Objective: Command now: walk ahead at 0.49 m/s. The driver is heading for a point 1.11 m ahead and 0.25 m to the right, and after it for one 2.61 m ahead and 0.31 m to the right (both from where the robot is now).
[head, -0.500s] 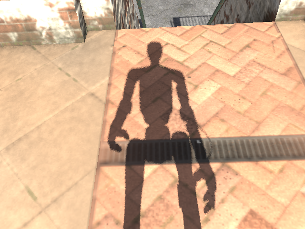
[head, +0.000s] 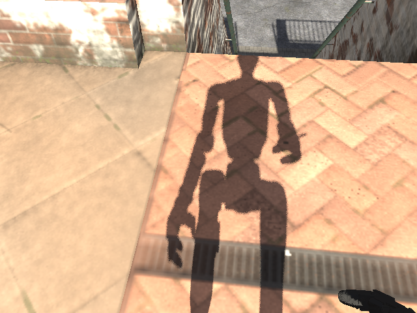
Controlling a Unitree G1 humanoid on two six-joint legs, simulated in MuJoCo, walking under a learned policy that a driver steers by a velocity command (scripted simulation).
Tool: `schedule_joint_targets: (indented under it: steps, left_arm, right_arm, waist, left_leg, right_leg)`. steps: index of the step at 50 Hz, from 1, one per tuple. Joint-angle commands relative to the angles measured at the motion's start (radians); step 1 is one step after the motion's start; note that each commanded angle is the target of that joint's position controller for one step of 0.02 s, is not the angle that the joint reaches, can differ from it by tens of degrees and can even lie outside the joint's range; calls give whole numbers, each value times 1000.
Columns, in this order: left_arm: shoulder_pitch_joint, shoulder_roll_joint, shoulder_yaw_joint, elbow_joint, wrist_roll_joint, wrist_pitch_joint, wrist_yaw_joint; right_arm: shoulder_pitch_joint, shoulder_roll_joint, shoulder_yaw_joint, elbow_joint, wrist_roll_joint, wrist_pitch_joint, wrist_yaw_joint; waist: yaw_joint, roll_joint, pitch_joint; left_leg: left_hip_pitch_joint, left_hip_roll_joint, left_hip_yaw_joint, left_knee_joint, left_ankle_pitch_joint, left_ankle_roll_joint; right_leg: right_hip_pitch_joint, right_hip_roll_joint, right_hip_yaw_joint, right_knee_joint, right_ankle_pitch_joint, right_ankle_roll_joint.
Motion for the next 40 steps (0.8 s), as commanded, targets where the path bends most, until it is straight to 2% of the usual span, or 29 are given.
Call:
schedule_joint_targets:
  steps: [1, 2, 3, 4, 5, 6, 7, 8, 9, 10, 11, 12, 14, 16, 18, 21, 24, 27, 28, 29, 30, 31, 32, 33, 34, 35, 36, 38, 40]
  left_arm:
    - [34, 164, 36, -26, 7, 5, 6]
    - [24, 175, 40, -32, 13, 10, 6]
    - [1, 182, 42, -40, 19, 18, 2]
    - [-49, 185, 38, -63, 24, 18, -5]
    - [1, 106, 14, -85, 31, 3, -19]
    - [90, 26, -10, -55, 9, -25, -33]
    - [-2, 135, 18, -82, -20, -50, -37]
    - [-119, 176, 29, -129, -43, -59, -34]
    - [-170, 166, 33, -142, -38, -55, -25]
    - [-162, 158, 43, -141, -24, -41, -15]
    - [-126, 122, 40, -136, -19, -25, -12]
    - [-105, 94, 37, -132, -16, -12, -8]
    - [-143, 94, 40, -156, -9, 1, -2]
    - [-239, 108, 44, -194, 1, 2, 2]
    - [-328, 101, 42, -220, 3, -3, -2]
    - [-443, 88, 34, -246, -4, -9, -11]
    - [-529, 99, 32, -276, -14, -12, -27]
    - [-542, 128, 40, -298, -16, -22, -45]
    - [-504, 143, 46, -292, -15, -26, -48]
    - [-415, 168, 62, -267, -13, -29, -47]
    - [-237, 222, 90, -213, -11, -31, -41]
    - [-59, 320, 114, -182, 1, -28, -34]
    - [-15, 341, 116, -162, 2, -22, -45]
    - [-53, 243, 90, -173, -3, -26, -46]
    - [-155, 203, 76, -197, -5, -28, -44]
    - [-238, 178, 65, -215, 0, -28, -46]
    - [-281, 157, 60, -219, 7, -29, -50]
    - [-284, 130, 53, -203, 13, -32, -54]
    - [-247, 157, 61, -181, 10, -37, -47]
  right_arm:
    - [-113, -80, -18, -98, 1, -29, 13]
    - [-50, -106, -30, -84, 1, -29, 10]
    - [86, -146, -50, -47, 3, -29, 4]
    - [288, -192, -71, 8, -1, -26, -6]
    - [479, -278, -94, 47, -30, -18, -18]
    - [487, -235, -80, 63, -30, -10, -19]
    - [407, -172, -62, 63, -17, -8, -19]
    - [296, -135, -50, 40, -14, -10, -19]
    - [225, -103, -38, 34, -21, -18, -8]
    - [192, -76, -28, 33, -28, -26, -2]
    - [185, -70, -25, 43, -32, -26, 4]
    - [199, -75, -27, 57, -29, -28, 6]
    - [236, -112, -34, 82, -30, -31, -1]
    - [276, -145, -42, 98, -31, -28, -17]
    - [314, -158, -44, 107, -24, -20, -30]
    - [372, -180, -48, 125, -12, -13, -36]
    - [424, -186, -51, 151, -3, -3, -37]
    - [426, -197, -59, 163, -2, 10, -42]
    - [412, -205, -61, 162, -2, 16, -43]
    - [388, -204, -60, 156, -3, 22, -44]
    - [382, -173, -48, 148, -12, 26, -44]
    - [427, -113, -24, 122, -37, 18, -43]
    - [520, -15, 3, 129, -18, -5, -33]
    - [441, -145, -27, 129, 9, -23, -31]
    - [345, -184, -38, 98, 22, -32, -30]
    - [310, -174, -39, 94, 11, -29, -37]
    - [301, -157, -44, 91, -4, -21, -42]
    - [335, -118, -45, 101, -7, 3, -44]
    - [320, -106, -46, 95, -10, 18, -47]
  waist:
    - [-56, -125, 65]
    - [-91, -156, 11]
    - [-160, -178, -71]
    - [-255, -180, -183]
    - [-260, -5, -359]
    - [-210, 182, -475]
    - [-212, 105, -316]
    - [-174, 51, -160]
    - [-129, -47, -70]
    - [-88, -51, -47]
    - [-57, -23, -30]
    - [-45, -6, -17]
    - [-38, 5, 18]
    - [-59, 5, 35]
    - [-86, 1, 36]
    - [-128, 6, 37]
    - [-157, 17, 55]
    - [-136, 28, 53]
    - [-108, 38, 34]
    - [-54, 36, -15]
    - [17, 8, -124]
    - [48, -160, -292]
    - [6, -390, -385]
    - [24, -256, -302]
    - [6, -191, -175]
    - [-29, -108, -115]
    - [-58, -98, -73]
    - [-97, -120, -57]
    - [-104, -110, -30]
  left_leg:
    - [20, -46, 34, -45, -85, 40]
    - [109, -77, 51, -39, -129, 57]
    - [273, -107, 66, -61, -138, 82]
    - [587, -49, -1, -54, -84, 128]
    - [1019, 212, -362, -31, -138, 255]
    - [1183, 384, -785, -186, -250, 368]
    - [1034, 329, -711, -251, -329, 303]
    - [835, 293, -529, -292, -286, 255]
    - [657, 251, -415, -343, -195, 229]
    - [554, 207, -332, -373, -149, 201]
    - [478, 178, -280, -402, -145, 191]
    - [430, 164, -246, -424, -128, 194]
    - [378, 153, -188, -452, -79, 203]
    - [394, 147, -161, -461, -52, 200]
    - [426, 129, -128, -455, -40, 174]
    - [468, 116, -93, -441, -62, 143]
    - [570, 160, -114, -404, -106, 138]
    - [663, 212, -143, -338, -81, 117]
    - [673, 216, -141, -296, -12, 106]
    - [665, 187, -113, -191, 139, 85]
    - [593, 126, -65, 20, 210, 57]
    - [343, 36, 1, 383, -78, 10]
    - [1, -115, -53, 647, -639, -29]
    - [-108, -52, -153, 759, -634, -6]
    - [-145, 0, -130, 755, -529, 12]
    - [-95, 47, -109, 716, -435, 7]
    - [-46, 79, -109, 654, -377, 0]
    - [40, 100, -104, 591, -326, -9]
    - [13, 104, -93, 537, -281, -24]
  right_leg:
    - [26, -315, 81, 124, 901, -61]
    - [50, -314, 81, 204, 1077, -58]
    - [39, -294, 67, 362, 1201, -49]
    - [-132, -265, 60, 587, 1127, -28]
    - [-513, -137, 26, 976, 661, 20]
    - [-775, 2, 117, 1268, -201, 43]
    - [-865, -70, 189, 1332, -179, 10]
    - [-877, -127, 146, 1295, -84, 3]
    - [-838, -169, 114, 1229, -15, 7]
    - [-775, -203, 114, 1164, 25, 11]
    - [-719, -220, 112, 1128, 41, 18]
    - [-697, -227, 101, 1095, 46, 26]
    - [-728, -244, 84, 1018, 90, 51]
    - [-798, -257, 74, 898, 195, 72]
    - [-810, -248, 61, 740, 316, 75]
    - [-758, -205, 26, 546, 419, 77]
    - [-772, -190, 28, 458, 389, 69]
    - [-750, -177, 32, 397, 281, 29]
    - [-687, -161, 18, 380, 248, 14]
    - [-560, -129, -10, 358, 233, -6]
    - [-322, -131, -1, 365, 247, -40]
    - [15, -356, 266, 384, 266, -131]
    - [252, -499, 706, 211, 43, -254]
    - [189, -468, 697, 165, -55, -208]
    - [49, -440, 551, 152, 15, -164]
    - [-91, -403, 439, 128, 138, -150]
    - [-193, -368, 362, 98, 211, -142]
    - [-279, -319, 264, 46, 274, -134]
    - [-296, -312, 210, 19, 361, -147]
Next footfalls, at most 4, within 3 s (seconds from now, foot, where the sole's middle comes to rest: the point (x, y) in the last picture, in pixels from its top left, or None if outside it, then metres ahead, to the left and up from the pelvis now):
0.08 left None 0.25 0.10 -0.77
0.60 right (286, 300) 0.53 -0.14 -0.77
1.18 left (216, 208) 0.84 0.10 -0.77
1.74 right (294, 160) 1.09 -0.19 -0.77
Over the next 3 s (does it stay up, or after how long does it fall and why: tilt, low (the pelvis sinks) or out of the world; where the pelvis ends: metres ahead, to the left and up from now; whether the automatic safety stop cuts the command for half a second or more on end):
stays up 1.16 -0.15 0.00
